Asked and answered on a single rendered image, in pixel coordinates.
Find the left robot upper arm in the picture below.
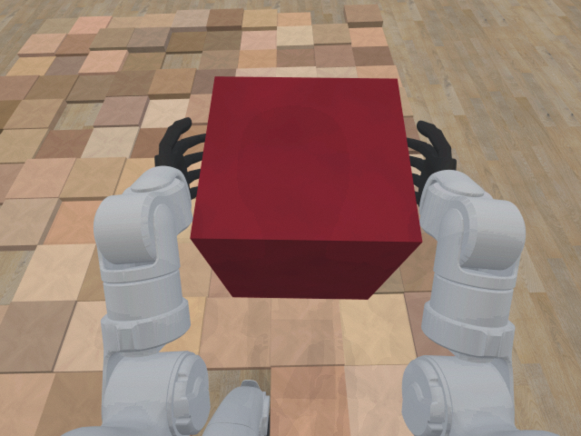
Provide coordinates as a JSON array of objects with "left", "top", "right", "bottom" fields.
[{"left": 61, "top": 351, "right": 211, "bottom": 436}]

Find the robot right hand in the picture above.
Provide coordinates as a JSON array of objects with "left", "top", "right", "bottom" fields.
[{"left": 407, "top": 121, "right": 457, "bottom": 205}]

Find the right robot upper arm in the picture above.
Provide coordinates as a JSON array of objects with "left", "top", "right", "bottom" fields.
[{"left": 401, "top": 355, "right": 559, "bottom": 436}]

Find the robot left thigh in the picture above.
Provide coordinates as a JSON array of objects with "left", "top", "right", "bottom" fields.
[{"left": 202, "top": 386, "right": 270, "bottom": 436}]

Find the robot left forearm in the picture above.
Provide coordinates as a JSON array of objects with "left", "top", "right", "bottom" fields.
[{"left": 94, "top": 166, "right": 193, "bottom": 421}]

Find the carton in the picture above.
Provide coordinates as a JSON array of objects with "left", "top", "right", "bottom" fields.
[{"left": 190, "top": 76, "right": 422, "bottom": 300}]

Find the left robot shin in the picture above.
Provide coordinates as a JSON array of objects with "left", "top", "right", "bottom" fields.
[{"left": 241, "top": 380, "right": 260, "bottom": 389}]

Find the robot left hand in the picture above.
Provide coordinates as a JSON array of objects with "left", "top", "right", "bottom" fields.
[{"left": 154, "top": 117, "right": 206, "bottom": 200}]

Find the robot right forearm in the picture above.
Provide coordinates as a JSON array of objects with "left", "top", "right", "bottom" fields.
[{"left": 419, "top": 170, "right": 526, "bottom": 422}]

